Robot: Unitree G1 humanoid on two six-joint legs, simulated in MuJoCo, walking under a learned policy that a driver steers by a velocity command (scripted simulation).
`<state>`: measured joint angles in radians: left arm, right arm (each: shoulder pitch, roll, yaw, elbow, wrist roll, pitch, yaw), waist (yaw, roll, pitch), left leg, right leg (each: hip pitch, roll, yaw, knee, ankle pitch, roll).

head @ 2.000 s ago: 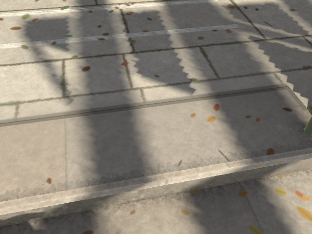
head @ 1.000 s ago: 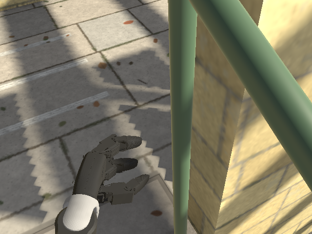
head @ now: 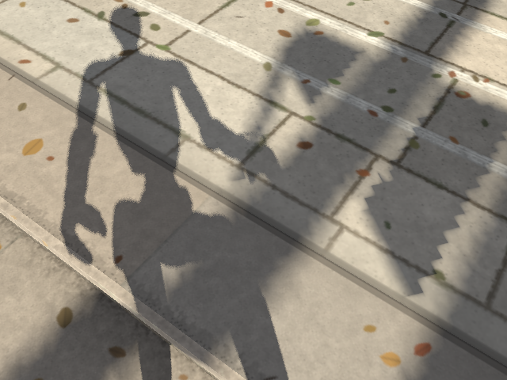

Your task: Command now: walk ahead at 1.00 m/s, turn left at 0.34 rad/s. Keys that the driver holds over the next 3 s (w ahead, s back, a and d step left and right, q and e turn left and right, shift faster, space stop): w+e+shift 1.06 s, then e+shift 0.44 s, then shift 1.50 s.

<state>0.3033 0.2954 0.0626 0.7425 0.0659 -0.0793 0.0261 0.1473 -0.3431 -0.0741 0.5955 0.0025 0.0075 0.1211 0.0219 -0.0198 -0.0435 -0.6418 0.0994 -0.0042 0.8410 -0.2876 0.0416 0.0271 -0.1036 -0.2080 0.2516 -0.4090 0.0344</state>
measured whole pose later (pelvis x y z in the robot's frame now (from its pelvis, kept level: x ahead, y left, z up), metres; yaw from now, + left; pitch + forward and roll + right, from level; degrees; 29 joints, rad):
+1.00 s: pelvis +0.89 +0.09 +0.16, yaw -37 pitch +4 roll +3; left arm 0.22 0.38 0.11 0.67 0.02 -0.04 -0.01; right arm 0.30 -0.27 -0.04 0.72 -0.06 -0.11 -0.01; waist -0.01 -0.05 -0.06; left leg -0.30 0.01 0.06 0.59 -0.35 -0.04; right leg -0.58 0.04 0.06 1.53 -0.28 -0.11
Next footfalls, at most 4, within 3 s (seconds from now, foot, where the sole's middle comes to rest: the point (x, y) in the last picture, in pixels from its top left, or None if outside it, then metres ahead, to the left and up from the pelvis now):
0.06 left None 0.13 0.17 -0.77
0.52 right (209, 324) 0.54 0.12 -0.60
0.88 left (193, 177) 0.98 0.21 -0.60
1.24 right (324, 128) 1.22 -0.19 -0.60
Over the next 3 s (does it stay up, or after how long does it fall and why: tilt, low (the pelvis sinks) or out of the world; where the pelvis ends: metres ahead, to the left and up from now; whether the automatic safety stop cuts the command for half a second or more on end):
stays up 1.34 -0.12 0.18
